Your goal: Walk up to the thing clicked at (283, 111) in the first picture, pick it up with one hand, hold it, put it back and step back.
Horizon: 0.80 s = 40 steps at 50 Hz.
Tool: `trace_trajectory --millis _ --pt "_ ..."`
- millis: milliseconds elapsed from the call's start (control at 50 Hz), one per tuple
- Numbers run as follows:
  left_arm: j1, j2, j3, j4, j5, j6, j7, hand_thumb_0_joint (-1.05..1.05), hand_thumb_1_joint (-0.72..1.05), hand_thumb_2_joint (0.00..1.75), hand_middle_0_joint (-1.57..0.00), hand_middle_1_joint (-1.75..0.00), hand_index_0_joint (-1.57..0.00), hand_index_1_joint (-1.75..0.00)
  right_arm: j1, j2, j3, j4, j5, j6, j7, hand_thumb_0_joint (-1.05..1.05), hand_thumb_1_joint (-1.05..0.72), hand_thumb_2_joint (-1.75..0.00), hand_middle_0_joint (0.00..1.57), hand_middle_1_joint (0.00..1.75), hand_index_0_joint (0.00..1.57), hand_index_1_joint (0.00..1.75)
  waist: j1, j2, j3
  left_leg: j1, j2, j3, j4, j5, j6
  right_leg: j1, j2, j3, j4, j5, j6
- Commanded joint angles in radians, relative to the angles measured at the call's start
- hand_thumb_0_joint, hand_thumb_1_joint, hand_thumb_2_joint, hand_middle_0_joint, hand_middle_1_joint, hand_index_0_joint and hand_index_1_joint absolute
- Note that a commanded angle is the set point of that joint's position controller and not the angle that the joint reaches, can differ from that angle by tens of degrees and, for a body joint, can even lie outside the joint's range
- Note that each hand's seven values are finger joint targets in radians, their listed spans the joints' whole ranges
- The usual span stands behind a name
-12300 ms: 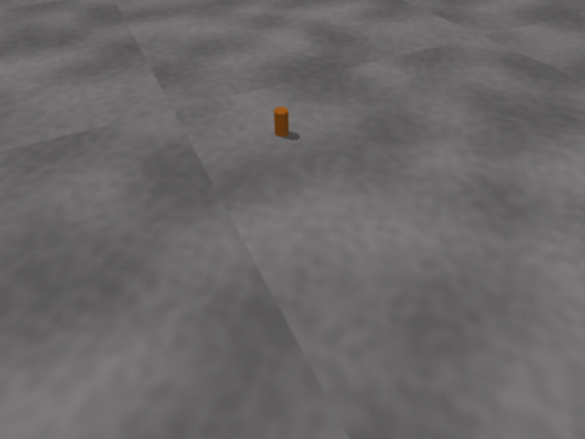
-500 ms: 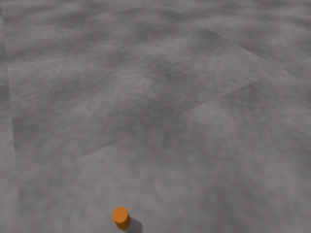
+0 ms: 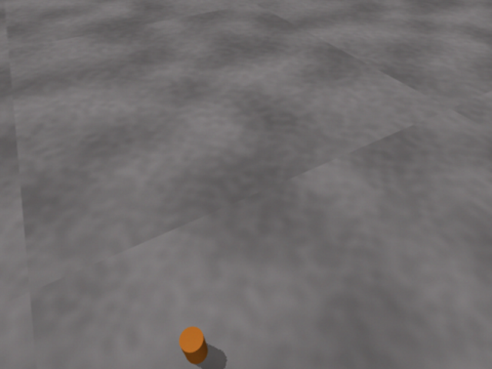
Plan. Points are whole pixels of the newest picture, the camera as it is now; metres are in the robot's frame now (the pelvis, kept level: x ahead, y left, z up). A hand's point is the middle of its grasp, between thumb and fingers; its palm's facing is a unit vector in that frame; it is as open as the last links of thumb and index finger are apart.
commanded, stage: stand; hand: left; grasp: from the side
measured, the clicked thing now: (194, 345) +0.37 +0.21 -0.71
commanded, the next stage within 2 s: go down in 0.26 s
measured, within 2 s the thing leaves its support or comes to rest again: neither
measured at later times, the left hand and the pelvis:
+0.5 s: hand out of the picture +0.13 +0.25 -0.16, palm faces +0.04 -0.95 -0.32, open 8.6 cm; pelvis -0.01 +0.00 -0.01, yaw +0 degrees
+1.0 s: hand out of the picture +0.15 +0.29 -0.22, palm faces +0.09 -0.95 -0.31, open 17.0 cm; pelvis -0.01 +0.00 -0.09, yaw -1 degrees
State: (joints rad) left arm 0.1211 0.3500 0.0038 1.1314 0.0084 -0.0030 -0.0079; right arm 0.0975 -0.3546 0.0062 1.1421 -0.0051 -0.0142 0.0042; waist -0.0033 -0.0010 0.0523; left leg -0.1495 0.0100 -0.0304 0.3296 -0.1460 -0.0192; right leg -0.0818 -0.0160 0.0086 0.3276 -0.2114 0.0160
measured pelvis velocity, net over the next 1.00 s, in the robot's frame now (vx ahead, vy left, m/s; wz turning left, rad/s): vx -0.01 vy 0.00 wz -0.02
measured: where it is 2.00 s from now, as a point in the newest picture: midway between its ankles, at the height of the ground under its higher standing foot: outside the picture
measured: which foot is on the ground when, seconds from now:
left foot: down 0.00-1.00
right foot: down 0.00-1.00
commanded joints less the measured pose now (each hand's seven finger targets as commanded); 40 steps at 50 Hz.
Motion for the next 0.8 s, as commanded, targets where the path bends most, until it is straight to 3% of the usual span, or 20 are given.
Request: trace_trajectory --millis 0,40,120,260,300,320,340,360,380,400,440,500,560,600,640,660,680,720,760,780 --pt "-0.023 0.221 0.041 -0.056 0.001 -0.026 0.016 0.0 0.9 0.9 -0.2 -0.3 -0.2 -0.3 -0.041 -0.217 -0.042 -0.059 0.0 -0.017 -0.01 0.0 -0.9 -0.9 0.2 0.3 0.2 0.3 0.006 0.003 -0.081 0.057 0.114 -0.088 -0.035 0.127 0.043 -0.023 -0.113 0.08 -0.063 0.123 -0.035" --pt "-0.034 0.223 0.041 -0.058 -0.001 -0.027 0.017 0.0 0.9 0.9 -0.2 -0.3 -0.2 -0.3 -0.032 -0.211 -0.04 -0.059 0.0 -0.018 -0.011 0.0 -0.9 -0.9 0.2 0.3 0.2 0.3 -0.001 -0.004 -0.081 0.055 0.113 -0.085 -0.034 0.161 0.039 -0.02 -0.113 0.08 -0.06 0.141 -0.036" --pt "-0.033 0.218 0.039 -0.058 -0.002 -0.024 0.017 0.0 0.9 0.9 -0.2 -0.3 -0.2 -0.3 -0.036 -0.211 -0.039 -0.06 0.001 -0.016 -0.01 0.0 -0.9 -0.9 0.2 0.3 0.2 0.3 -0.001 0.005 -0.05 0.032 0.107 -0.087 -0.045 0.098 0.034 -0.033 -0.108 0.078 -0.069 0.094 -0.035" --pt "-0.026 0.216 0.04 -0.061 0.0 -0.026 0.017 0.0 0.9 0.9 -0.2 -0.3 -0.2 -0.3 -0.039 -0.216 -0.04 -0.064 0.0 -0.016 -0.01 0.0 -0.9 -0.9 0.2 0.3 0.2 0.3 0.005 0.012 -0.071 0.041 0.109 -0.086 -0.038 0.112 0.039 -0.019 -0.113 0.08 -0.067 0.119 -0.034" --pt "-0.024 0.222 0.04 -0.062 0.0 -0.028 0.016 0.0 0.9 0.9 -0.2 -0.3 -0.2 -0.3 -0.035 -0.209 -0.039 -0.066 0.001 -0.017 -0.01 0.0 -0.9 -0.9 0.2 0.3 0.2 0.3 0.002 -0.004 -0.086 0.058 0.112 -0.087 -0.031 0.157 0.039 -0.015 -0.113 0.078 -0.059 0.145 -0.034" --pt "-0.024 0.22 0.039 -0.063 0.0 -0.029 0.017 0.0 0.82 0.82 -0.28 -0.23 -0.28 -0.25 -0.035 -0.215 -0.04 -0.066 0.0 -0.018 -0.01 0.0 -0.96 -0.92 0.21 0.3 0.21 0.3 0.003 0.004 -0.093 0.064 0.115 -0.087 -0.029 0.18 0.04 -0.008 -0.112 0.075 -0.057 0.164 -0.032" --pt "-0.375 0.07 0.049 -0.414 -0.053 -0.129 0.031 0.0 0.74 0.89 -0.25 -0.31 -0.22 -0.33 -0.007 -0.053 -0.004 -0.346 0.065 -0.069 -0.031 0.0 -0.99 -0.92 0.2 0.3 0.2 0.3 -0.117 0.052 -0.031 -0.055 -0.016 0.061 0.035 -0.02 0.025 -0.261 0.017 -0.01 0.021 0.089 -0.022" --pt "-0.487 0.106 0.058 -0.355 -0.05 -0.119 0.036 0.0 0.66 0.85 -0.25 -0.39 -0.23 -0.41 0.039 -0.078 -0.007 -0.292 0.065 -0.069 -0.041 0.0 -0.95 -0.92 0.2 0.3 0.2 0.3 -0.088 0.028 -0.061 -0.046 -0.022 0.058 0.049 -0.056 0.025 -0.221 0.017 -0.021 0.028 0.052 -0.023" --pt "-0.305 0.174 0.106 -0.208 -0.029 -0.089 0.037 0.0 0.58 0.77 -0.17 -0.31 -0.15 -0.33 0.085 -0.111 -0.029 -0.298 0.068 -0.059 -0.053 0.0 -0.97 -0.92 0.2 0.3 0.2 0.3 -0.065 -0.02 -0.044 -0.079 -0.011 0.054 0.063 -0.056 0.028 -0.218 0.028 -0.035 0.041 0.029 -0.025" --pt "-0.261 0.199 0.134 -0.109 -0.009 -0.063 0.027 0.0 0.5 0.69 -0.09 -0.23 -0.07 -0.25 0.101 -0.112 -0.041 -0.309 0.061 -0.052 -0.055 0.0 -0.94 -0.91 0.2 0.3 0.2 0.3 -0.059 -0.059 -0.083 -0.115 -0.017 0.049 0.113 -0.047 0.033 -0.241 0.026 -0.035 0.073 0.023 -0.025" --pt "-0.316 0.27 0.193 -0.12 0.029 -0.062 0.01 0.0 0.34 0.53 0.0 -0.16 0.0 -0.15 0.113 -0.111 -0.065 -0.359 0.04 -0.059 -0.056 0.0 -0.95 -0.92 0.2 0.3 0.2 0.3 -0.025 -0.027 -0.189 -0.159 -0.016 0.044 0.199 -0.005 0.031 -0.27 0.024 -0.028 0.167 0.062 -0.029" --pt "-0.096 0.232 0.245 -0.109 0.066 -0.029 -0.01 0.0 0.1 0.29 0.0 -0.1 -0.01 -0.09 0.156 -0.088 -0.089 -0.432 0.021 -0.064 -0.04 0.0 -0.9 -0.9 0.2 0.3 0.2 0.3 0.033 0.039 -0.308 -0.218 -0.032 0.046 0.275 0.049 0.022 -0.258 0.022 -0.02 0.253 0.093 -0.037" --pt "-0.091 0.233 0.274 -0.155 0.067 0.023 -0.016 0.0 -0.05 0.2 -0.02 -0.1 -0.02 -0.1 0.128 -0.086 -0.091 -0.499 0.028 -0.063 -0.036 0.0 -0.87 -0.89 0.2 0.3 0.2 0.3 0.026 0.066 -0.276 -0.268 -0.028 0.037 0.295 0.029 0.016 -0.31 0.033 -0.023 0.277 0.051 -0.041" --pt "-0.086 0.224 0.283 -0.205 0.065 0.046 -0.027 0.0 -0.18 0.18 -0.02 -0.1 -0.02 -0.1 0.116 -0.075 -0.09 -0.538 0.029 -0.063 -0.03 0.0 -0.86 -0.89 0.2 0.3 0.2 0.3 0.016 0.012 -0.266 -0.328 -0.019 0.033 0.344 0.008 0.021 -0.361 0.039 -0.027 0.318 0.025 -0.037" --pt "-0.049 0.245 0.322 -0.205 0.061 0.055 -0.037 0.0 -0.27 0.15 -0.02 -0.09 -0.02 -0.1 0.099 -0.076 -0.09 -0.574 0.027 -0.069 -0.025 0.0 -0.85 -0.89 0.2 0.3 0.2 0.3 0.012 0.018 -0.262 -0.394 -0.013 0.029 0.408 -0.029 0.023 -0.433 0.04 -0.028 0.387 -0.015 -0.037" --pt "-0.066 0.238 0.319 -0.264 0.059 0.047 -0.051 0.0 -0.31 0.15 -0.03 -0.09 -0.02 -0.1 0.113 -0.073 -0.094 -0.586 0.027 -0.073 -0.023 0.0 -0.86 -0.89 0.2 0.3 0.2 0.3 0.014 0.035 -0.283 -0.415 -0.009 0.028 0.443 -0.029 0.023 -0.47 0.041 -0.029 0.429 -0.019 -0.039" --pt "-0.076 0.227 0.317 -0.306 0.057 0.037 -0.063 0.0 -0.32 0.14 -0.03 -0.09 -0.02 -0.1 0.122 -0.07 -0.098 -0.6 0.025 -0.078 -0.022 0.0 -0.86 -0.89 0.2 0.3 0.2 0.3 -0.002 0.049 -0.295 -0.427 -0.005 0.027 0.474 -0.04 0.024 -0.513 0.039 -0.028 0.465 -0.028 -0.039" --pt "-0.074 0.255 0.349 -0.41 0.046 0.019 -0.079 0.0 -0.36 0.13 -0.03 -0.1 -0.03 -0.1 0.131 -0.055 -0.091 -0.631 0.024 -0.087 -0.024 0.0 -0.85 -0.89 0.2 0.3 0.2 0.3 0.001 0.06 -0.34 -0.461 -0.001 0.02 0.525 -0.045 0.027 -0.559 0.037 -0.027 0.517 -0.032 -0.04" --pt "-0.053 0.259 0.355 -0.484 0.035 0.012 -0.089 0.0 -0.42 0.1 -0.04 -0.09 -0.04 -0.1 0.124 -0.048 -0.09 -0.657 0.025 -0.097 -0.031 0.0 -0.84 -0.89 0.2 0.3 0.2 0.3 -0.01 0.063 -0.359 -0.488 0.001 0.022 0.561 -0.076 0.028 -0.602 0.035 -0.022 0.544 -0.055 -0.036" --pt "-0.051 0.234 0.339 -0.556 0.027 0.01 -0.098 0.0 -0.45 0.08 -0.05 -0.08 -0.04 -0.09 0.128 -0.061 -0.104 -0.671 0.024 -0.103 -0.034 0.0 -0.86 -0.89 0.2 0.3 0.2 0.3 -0.019 0.078 -0.401 -0.468 0.006 0.019 0.572 -0.069 0.028 -0.616 0.037 -0.023 0.562 -0.052 -0.036"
